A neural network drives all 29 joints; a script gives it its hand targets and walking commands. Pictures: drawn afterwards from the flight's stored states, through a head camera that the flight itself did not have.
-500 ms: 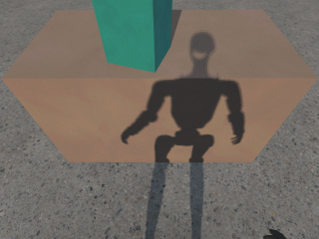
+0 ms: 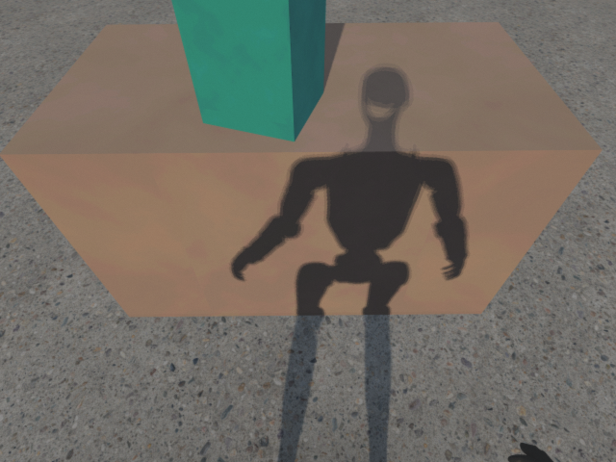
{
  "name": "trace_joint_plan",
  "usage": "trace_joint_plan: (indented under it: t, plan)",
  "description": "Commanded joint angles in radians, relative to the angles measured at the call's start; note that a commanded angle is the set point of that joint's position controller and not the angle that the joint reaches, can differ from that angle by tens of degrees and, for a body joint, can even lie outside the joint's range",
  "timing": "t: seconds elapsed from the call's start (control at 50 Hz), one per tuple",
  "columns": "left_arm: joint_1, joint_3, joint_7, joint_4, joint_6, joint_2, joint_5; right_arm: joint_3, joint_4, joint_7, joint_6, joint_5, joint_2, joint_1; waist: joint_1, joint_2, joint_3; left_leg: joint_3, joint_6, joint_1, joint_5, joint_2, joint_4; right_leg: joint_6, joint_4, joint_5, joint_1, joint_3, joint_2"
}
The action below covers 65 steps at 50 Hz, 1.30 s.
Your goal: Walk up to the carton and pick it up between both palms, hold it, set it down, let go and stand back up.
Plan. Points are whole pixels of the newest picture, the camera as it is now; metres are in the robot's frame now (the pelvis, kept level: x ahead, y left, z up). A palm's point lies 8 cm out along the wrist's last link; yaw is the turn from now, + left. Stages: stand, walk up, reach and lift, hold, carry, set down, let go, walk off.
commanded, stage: walk up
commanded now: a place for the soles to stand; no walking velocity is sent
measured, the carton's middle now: (259, 44) +0.88 +0.10 +0.12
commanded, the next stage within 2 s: none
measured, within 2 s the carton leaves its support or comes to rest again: neither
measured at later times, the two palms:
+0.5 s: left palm out of the picture +0.12 +0.41 -0.07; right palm out of the picture +0.13 -0.24 -0.06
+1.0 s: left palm (28, 391) +0.25 +0.40 -0.08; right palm (460, 367) +0.28 -0.22 -0.10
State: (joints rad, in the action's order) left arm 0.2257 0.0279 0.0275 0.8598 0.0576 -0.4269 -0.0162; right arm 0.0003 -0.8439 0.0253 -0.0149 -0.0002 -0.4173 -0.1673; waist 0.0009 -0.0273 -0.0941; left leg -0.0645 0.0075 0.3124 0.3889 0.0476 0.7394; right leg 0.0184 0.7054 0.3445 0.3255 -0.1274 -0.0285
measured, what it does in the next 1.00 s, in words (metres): walks ahead: right foot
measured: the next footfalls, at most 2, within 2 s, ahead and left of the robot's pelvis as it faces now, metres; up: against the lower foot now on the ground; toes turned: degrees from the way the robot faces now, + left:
right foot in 0.74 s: +0.30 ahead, -0.04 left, +0.00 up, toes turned +4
left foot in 1.10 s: +0.36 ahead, +0.23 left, +0.00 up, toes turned +7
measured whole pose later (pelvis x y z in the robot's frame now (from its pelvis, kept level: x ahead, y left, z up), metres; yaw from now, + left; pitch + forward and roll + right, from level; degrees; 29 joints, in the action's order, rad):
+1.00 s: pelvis +0.21 +0.08 +0.01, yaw +1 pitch -4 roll -1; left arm 0.32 0.03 -0.01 0.87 0.08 -0.40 -0.02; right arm 0.00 -0.84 0.07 0.03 0.00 -0.43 -0.27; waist 0.00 -0.06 -0.09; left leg -0.05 0.02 0.43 0.45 0.07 0.89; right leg -0.03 0.56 0.22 0.28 -0.03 -0.04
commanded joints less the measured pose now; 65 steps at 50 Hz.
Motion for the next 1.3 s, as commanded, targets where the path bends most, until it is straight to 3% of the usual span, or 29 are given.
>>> trace_joint_plan:
  t: [0.0,0.04,0.06,0.1,0.2,0.22,0.24,0.26,0.28,0.32,0.38,0.42,0.66,0.72,0.74,0.76,0.78,0.8,0.82,0.88,1.0,1.04,1.08,1.1,1.12,1.14,1.16,1.2,1.28]
  plan:
    - [0.067,0.066,0.013,-0.019,0.038,-0.262,-0.009,-0.092,0.07,-0.014,0.022,-0.004,-0.208,0.073,-0.002,0.028,0.124,0.04,0.046,0.019,-0.236,0.076,-0.012,-0.137,-0.149,-0.375,-0.083,-0.196,0.143]
    - [0.047,0.07,0.015,-0.02,0.036,-0.303,-0.003,-0.091,0.067,-0.014,0.009,-0.008,-0.179,0.079,0.005,0.089,0.117,0.085,0.022,0.04,0.062,-0.013,0.035,-0.256,-0.204,-0.364,-0.039,-0.418,0.25]
    - [0.158,0.112,-0.007,-0.013,0.04,-0.365,0.001,-0.122,0.121,0.017,0.031,-0.039,-0.228,0.071,-0.036,0.143,0.171,0.083,0.066,0.187,0.303,-0.053,0.136,-0.281,-0.265,0.126,-0.175,-0.5,0.286]
    - [0.163,0.128,-0.006,-0.021,0.046,-0.38,-0.01,-0.125,0.124,0.032,0.037,-0.043,-0.243,0.118,-0.065,0.158,0.048,0.162,0.052,0.372,0.266,-0.004,0.23,-0.32,-0.41,0.519,-0.184,-0.632,0.349]
    - [0.06,0.122,-0.021,-0.061,0.037,-0.34,-0.004,-0.143,0.071,0.051,0.064,-0.028,-0.25,0.007,0.001,0.146,0.073,0.1,0.032,0.155,0.152,0.014,-0.011,-0.26,-0.344,0.309,-0.079,-0.393,0.266]
    - [-0.014,0.111,-0.027,-0.076,0.031,-0.328,-0.005,-0.151,0.034,0.05,0.068,-0.024,-0.239,-0.095,0.082,0.138,0.098,0.065,0.043,-0.051,0.058,0.004,-0.148,-0.222,-0.255,0.259,0.041,-0.285,0.223]
    - [-0.065,0.085,-0.029,-0.102,0.023,-0.253,-0.007,-0.163,-0.027,0.035,0.078,-0.029,-0.25,-0.269,0.172,-0.004,0.149,0.107,0.05,-0.351,0.05,-0.009,-0.324,-0.153,0.005,0.216,0.244,-0.128,0.113]
    - [-0.057,0.043,-0.022,-0.126,0.027,-0.101,0.005,-0.196,-0.038,0.015,0.084,-0.048,-0.378,-0.35,0.219,-0.39,0.144,0.552,0.046,-0.498,0.378,0.24,-0.532,-0.072,0.406,0.277,0.545,0.024,-0.12]
    - [-0.039,0.055,-0.01,-0.101,0.02,-0.212,0.008,-0.191,0.008,0.011,0.087,-0.029,-0.397,-0.238,0.163,-0.166,0.072,0.787,0.089,-0.44,0.544,0.392,-0.631,-0.059,0.464,0.212,0.659,-0.006,-0.065]
    - [-0.015,0.065,-0.028,-0.053,0.029,-0.262,0.021,-0.155,0.029,0.008,0.094,-0.002,-0.326,-0.131,0.082,0.015,-0.051,0.581,0.037,-0.257,0.337,0.304,-0.605,-0.064,0.434,0.023,0.529,-0.023,0.017]
    - [0.11,0.062,-0.042,-0.017,0.028,-0.214,0.028,-0.127,0.044,0.0,0.103,-0.007,-0.24,-0.13,0.034,-0.073,0.057,0.251,0.008,-0.36,-0.328,0.178,-0.466,-0.039,0.354,-0.071,0.388,0.043,0.055]
    - [0.083,0.058,-0.04,-0.03,0.016,-0.201,0.03,-0.122,0.042,-0.001,0.099,-0.002,-0.223,-0.186,0.043,-0.067,0.09,0.172,0.004,-0.398,-0.554,0.146,-0.434,-0.041,0.306,-0.093,0.349,0.073,0.037]
    - [-0.064,0.044,-0.042,-0.056,0.024,-0.151,0.012,-0.127,0.079,0.005,0.062,-0.008,-0.214,-0.163,0.089,-0.062,0.083,0.096,0.092,-0.448,-0.573,0.156,-0.361,-0.044,-0.136,-0.231,0.203,0.228,0.032]
    - [0.087,0.064,-0.03,-0.021,0.037,-0.155,0.01,-0.119,0.098,0.001,0.056,-0.004,-0.207,-0.081,-0.02,-0.046,0.118,0.061,0.092,-0.291,-0.679,0.123,-0.139,-0.094,-0.26,-0.277,-0.083,0.199,0.006]
    - [0.231,0.087,-0.017,0.013,0.042,-0.204,0.009,-0.101,0.115,0.002,0.056,-0.006,-0.176,-0.056,-0.096,0.009,0.195,0.033,0.071,-0.15,-0.629,0.068,0.043,-0.124,-0.26,-0.233,-0.31,0.126,0.02]
    - [0.341,0.119,-0.004,0.021,0.044,-0.292,0.01,-0.088,0.14,0.003,0.06,-0.003,-0.141,-0.081,-0.147,0.17,0.262,0.016,0.022,0.127,-0.38,-0.032,0.309,-0.213,-0.283,-0.032,-0.528,-0.251,0.224]
    - [0.293,0.125,-0.005,-0.007,0.044,-0.352,0.024,-0.094,0.136,0.005,0.057,0.001,-0.171,-0.131,-0.1,0.264,0.206,0.082,0.003,0.378,0.182,-0.145,0.464,-0.352,-0.403,0.16,-0.544,-0.694,0.414]
    - [0.224,0.123,-0.009,-0.016,0.041,-0.325,0.035,-0.105,0.11,0.004,0.052,-0.006,-0.247,-0.092,-0.091,0.104,0.117,0.187,0.023,0.344,0.171,-0.055,0.513,-0.386,-0.431,0.277,-0.36,-0.697,0.442]
    - [0.162,0.115,-0.01,-0.038,0.045,-0.296,0.033,-0.101,0.098,0.01,0.055,-0.001,-0.23,-0.114,-0.049,0.039,0.042,0.191,0.037,0.336,0.096,-0.017,0.491,-0.342,-0.434,0.243,-0.276,-0.552,0.391]
    - [0.068,0.101,-0.02,-0.058,0.05,-0.24,0.025,-0.106,0.066,0.031,0.055,-0.008,-0.194,-0.154,0.008,0.125,-0.026,0.146,0.026,0.216,0.032,0.035,0.299,-0.252,-0.444,0.121,-0.044,-0.266,0.268]
    - [0.102,0.116,-0.037,-0.088,0.047,-0.29,0.006,-0.117,0.062,0.049,0.05,-0.032,-0.194,-0.103,-0.021,0.146,0.031,0.072,0.004,0.157,0.006,0.047,0.054,-0.266,-0.437,0.282,0.001,-0.277,0.294]
    - [0.039,0.112,-0.037,-0.102,0.042,-0.295,0.003,-0.129,0.04,0.05,0.057,-0.031,-0.203,-0.136,0.013,0.151,0.042,0.056,0.012,0.034,-0.052,0.051,-0.011,-0.244,-0.403,0.295,0.097,-0.238,0.28]
    - [-0.043,0.091,-0.037,-0.12,0.031,-0.25,-0.007,-0.147,-0.007,0.04,0.072,-0.037,-0.211,-0.296,0.107,0.08,0.084,0.034,0.036,-0.259,-0.106,0.006,-0.137,-0.185,-0.219,0.289,0.28,-0.111,0.181]
    - [-0.008,0.066,-0.036,-0.12,0.025,-0.174,-0.011,-0.162,-0.032,0.026,0.082,-0.047,-0.243,-0.402,0.147,-0.094,0.131,0.126,0.044,-0.412,0.05,0.031,-0.249,-0.141,0.036,0.303,0.401,-0.018,0.083]
    - [0.036,0.038,-0.033,-0.116,0.021,-0.087,0.0,-0.173,-0.016,0.012,0.086,-0.057,-0.319,-0.392,0.141,-0.334,0.107,0.508,0.066,-0.362,0.432,0.256,-0.492,-0.079,0.363,0.273,0.519,0.097,-0.096]
    - [0.094,0.056,-0.026,-0.075,0.011,-0.185,0.003,-0.169,0.04,0.009,0.088,-0.035,-0.364,-0.248,0.083,-0.19,0.081,0.764,0.134,-0.241,0.69,0.399,-0.646,-0.059,0.47,0.203,0.511,0.047,-0.051]
    - [0.088,0.07,-0.031,-0.048,0.009,-0.252,0.005,-0.161,0.051,0.007,0.085,-0.015,-0.358,-0.164,0.039,-0.072,-0.01,0.701,0.127,-0.097,0.71,0.378,-0.655,-0.06,0.479,0.11,0.458,0.021,0.002]
    - [0.125,0.078,-0.05,-0.023,0.008,-0.239,0.009,-0.131,0.053,0.0,0.094,-0.006,-0.275,-0.145,0.01,-0.018,0.0,0.477,0.09,-0.122,0.418,0.267,-0.588,-0.043,0.423,0.005,0.377,0.028,0.042]
    - [0.137,0.077,-0.059,-0.003,-0.001,-0.209,0.014,-0.126,0.048,-0.001,0.106,-0.001,-0.241,-0.184,0.025,-0.076,0.063,0.273,0.069,-0.239,0.151,0.199,-0.536,-0.033,0.347,-0.095,0.349,0.029,0.045]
